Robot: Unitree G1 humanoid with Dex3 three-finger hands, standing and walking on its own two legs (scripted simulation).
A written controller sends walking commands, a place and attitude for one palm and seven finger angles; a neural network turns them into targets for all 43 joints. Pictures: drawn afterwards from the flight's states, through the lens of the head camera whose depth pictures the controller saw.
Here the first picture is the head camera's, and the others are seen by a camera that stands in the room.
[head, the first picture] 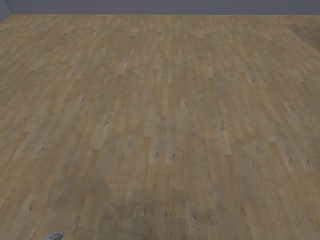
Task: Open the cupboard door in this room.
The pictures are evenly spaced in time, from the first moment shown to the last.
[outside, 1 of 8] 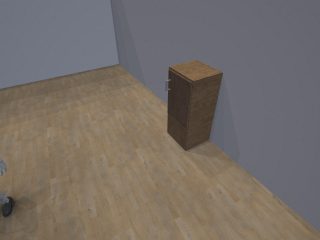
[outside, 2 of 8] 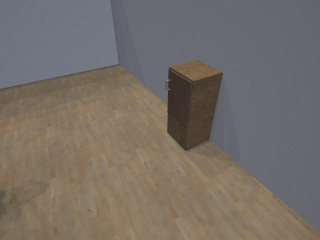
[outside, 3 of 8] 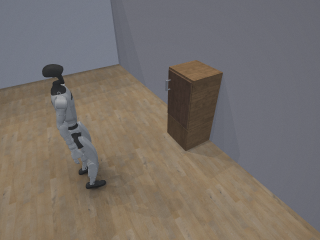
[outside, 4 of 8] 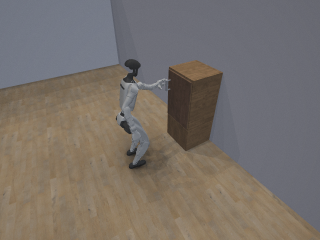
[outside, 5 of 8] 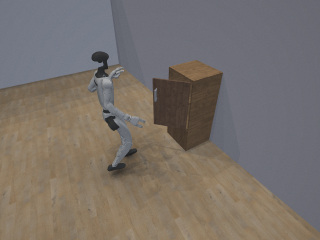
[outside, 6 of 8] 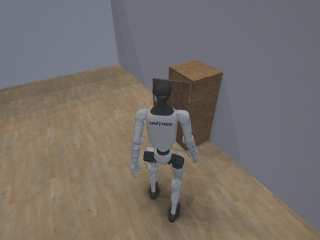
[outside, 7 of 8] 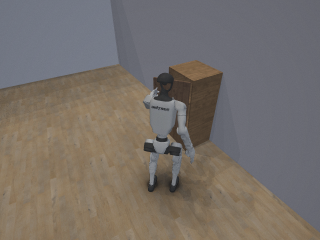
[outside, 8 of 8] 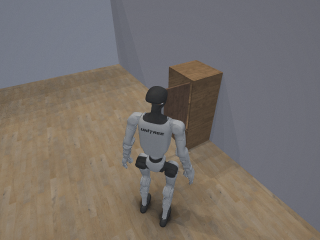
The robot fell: no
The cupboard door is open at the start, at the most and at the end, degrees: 0 88 87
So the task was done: yes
